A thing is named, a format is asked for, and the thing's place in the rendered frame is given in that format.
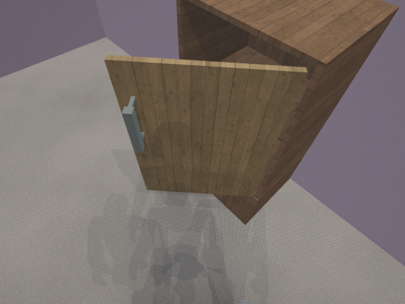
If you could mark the handle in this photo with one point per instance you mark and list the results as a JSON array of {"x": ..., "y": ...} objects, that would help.
[{"x": 132, "y": 125}]

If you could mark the cupboard door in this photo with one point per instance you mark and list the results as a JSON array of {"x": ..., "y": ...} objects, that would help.
[{"x": 210, "y": 127}]

